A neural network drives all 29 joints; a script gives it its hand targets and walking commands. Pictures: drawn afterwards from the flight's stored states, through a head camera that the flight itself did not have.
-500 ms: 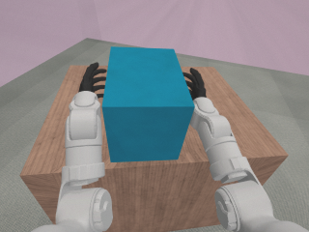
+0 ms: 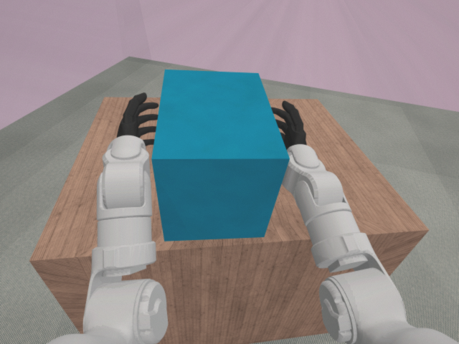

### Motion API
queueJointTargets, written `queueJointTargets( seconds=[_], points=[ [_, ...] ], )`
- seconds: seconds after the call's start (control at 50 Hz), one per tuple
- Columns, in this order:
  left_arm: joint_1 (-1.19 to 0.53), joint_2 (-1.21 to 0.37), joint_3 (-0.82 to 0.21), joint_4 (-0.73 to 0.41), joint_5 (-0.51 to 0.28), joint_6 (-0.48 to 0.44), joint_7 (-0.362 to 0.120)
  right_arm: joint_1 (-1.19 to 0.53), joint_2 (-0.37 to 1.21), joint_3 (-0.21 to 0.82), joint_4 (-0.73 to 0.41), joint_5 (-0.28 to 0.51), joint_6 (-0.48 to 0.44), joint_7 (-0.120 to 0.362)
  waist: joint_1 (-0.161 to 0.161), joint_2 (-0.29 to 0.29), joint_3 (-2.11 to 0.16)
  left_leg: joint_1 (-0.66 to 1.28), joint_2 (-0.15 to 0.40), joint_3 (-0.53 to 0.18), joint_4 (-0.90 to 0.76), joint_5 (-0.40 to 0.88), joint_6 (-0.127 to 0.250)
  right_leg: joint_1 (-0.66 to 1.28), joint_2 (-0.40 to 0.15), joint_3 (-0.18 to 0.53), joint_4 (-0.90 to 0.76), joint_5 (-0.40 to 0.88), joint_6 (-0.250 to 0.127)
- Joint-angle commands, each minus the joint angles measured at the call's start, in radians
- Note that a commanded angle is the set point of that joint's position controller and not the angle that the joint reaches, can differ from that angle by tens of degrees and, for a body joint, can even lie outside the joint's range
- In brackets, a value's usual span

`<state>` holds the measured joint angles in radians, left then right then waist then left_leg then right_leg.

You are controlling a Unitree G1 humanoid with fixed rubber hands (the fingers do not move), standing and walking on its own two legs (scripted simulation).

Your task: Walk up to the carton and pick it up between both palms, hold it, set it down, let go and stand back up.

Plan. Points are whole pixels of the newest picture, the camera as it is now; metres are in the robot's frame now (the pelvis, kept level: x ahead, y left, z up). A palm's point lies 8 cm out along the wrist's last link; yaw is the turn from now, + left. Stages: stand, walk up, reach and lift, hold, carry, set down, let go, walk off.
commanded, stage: hold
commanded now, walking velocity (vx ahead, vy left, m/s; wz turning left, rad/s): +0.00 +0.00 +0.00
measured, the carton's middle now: (214, 152) +0.38 +0.01 +0.18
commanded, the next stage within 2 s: none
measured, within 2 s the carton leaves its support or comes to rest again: neither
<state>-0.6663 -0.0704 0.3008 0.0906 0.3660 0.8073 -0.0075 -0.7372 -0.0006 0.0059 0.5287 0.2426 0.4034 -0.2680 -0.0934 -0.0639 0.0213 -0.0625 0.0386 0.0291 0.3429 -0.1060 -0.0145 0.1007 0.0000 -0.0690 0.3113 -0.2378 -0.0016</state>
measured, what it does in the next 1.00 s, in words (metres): stands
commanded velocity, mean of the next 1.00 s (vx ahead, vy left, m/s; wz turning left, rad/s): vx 0.00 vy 0.00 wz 0.00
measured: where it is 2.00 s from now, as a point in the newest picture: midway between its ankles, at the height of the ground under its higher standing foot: outside the picture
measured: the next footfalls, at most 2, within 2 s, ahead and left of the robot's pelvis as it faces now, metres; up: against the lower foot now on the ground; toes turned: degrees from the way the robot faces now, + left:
none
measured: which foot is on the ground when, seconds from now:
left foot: down 0.00-1.00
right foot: down 0.00-1.00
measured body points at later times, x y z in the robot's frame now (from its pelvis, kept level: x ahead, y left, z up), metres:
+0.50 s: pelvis +0.00 +0.00 +0.00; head -0.06 +0.03 +0.44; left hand +0.37 +0.15 +0.22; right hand +0.37 -0.12 +0.21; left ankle +0.07 +0.13 -0.75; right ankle -0.03 -0.11 -0.74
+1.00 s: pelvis +0.00 +0.00 +0.00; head -0.07 +0.02 +0.44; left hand +0.37 +0.14 +0.23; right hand +0.37 -0.13 +0.21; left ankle +0.07 +0.13 -0.75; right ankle -0.03 -0.11 -0.75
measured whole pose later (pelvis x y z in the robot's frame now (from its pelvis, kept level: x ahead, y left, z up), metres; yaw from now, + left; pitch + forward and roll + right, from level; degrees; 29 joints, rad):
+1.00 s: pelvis +0.00 +0.00 +0.00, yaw +0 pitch -11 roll -1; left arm -0.68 -0.08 0.30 0.12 0.37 0.81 -0.01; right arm -0.73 0.00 -0.01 0.53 0.25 0.41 -0.27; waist -0.09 -0.05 0.03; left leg -0.06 0.04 0.03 0.35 -0.10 -0.01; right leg 0.10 0.00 -0.07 0.32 -0.23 0.00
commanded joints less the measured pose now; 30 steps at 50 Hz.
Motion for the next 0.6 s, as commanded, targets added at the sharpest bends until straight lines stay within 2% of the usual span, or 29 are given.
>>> queueJointTargets(
  seconds=[0.0,0.58],
  points=[
    [-0.673,-0.543,-0.516,-0.075,-0.167,-0.059,-0.138,-0.87,0.574,0.361,-0.331,0.079,-0.07,0.069,-0.009,0.094,-0.366,0.313,-0.06,-0.002,0.006,0.171,0.004,-0.182,0.05,-0.008,-0.072,0.236,0.081],
    [-0.676,-0.545,-0.517,-0.074,-0.168,-0.06,-0.137,-0.872,0.573,0.359,-0.328,0.08,-0.069,0.069,-0.01,0.097,-0.368,0.314,-0.059,-0.002,0.006,0.171,0.003,-0.185,0.051,-0.009,-0.072,0.23,0.08]
  ],
)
